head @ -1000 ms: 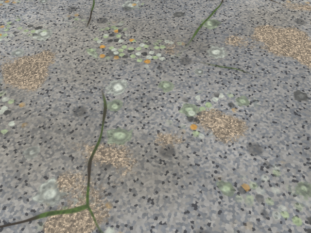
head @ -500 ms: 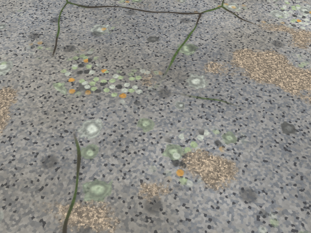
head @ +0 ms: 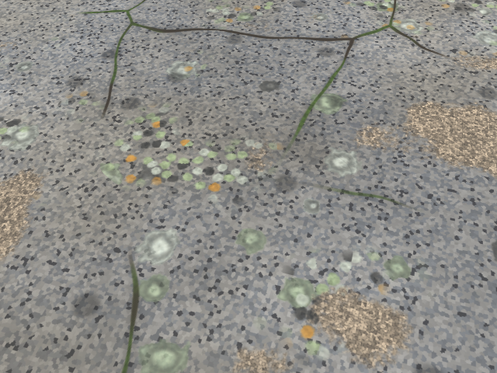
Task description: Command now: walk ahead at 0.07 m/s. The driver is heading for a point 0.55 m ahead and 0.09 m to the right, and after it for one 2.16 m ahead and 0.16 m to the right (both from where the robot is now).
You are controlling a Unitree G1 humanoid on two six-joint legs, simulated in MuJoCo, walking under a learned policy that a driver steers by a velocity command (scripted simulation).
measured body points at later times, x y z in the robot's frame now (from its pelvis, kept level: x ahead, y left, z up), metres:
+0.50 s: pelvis +0.03 +0.03 +0.00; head +0.04 +0.02 +0.45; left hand +0.04 +0.26 -0.16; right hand +0.02 -0.20 -0.16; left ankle +0.02 +0.14 -0.74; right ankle +0.05 -0.06 -0.74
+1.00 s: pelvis +0.01 +0.01 +0.00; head +0.04 -0.02 +0.45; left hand +0.16 +0.25 -0.12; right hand +0.05 -0.28 -0.14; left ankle +0.05 +0.15 -0.68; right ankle +0.04 -0.06 -0.74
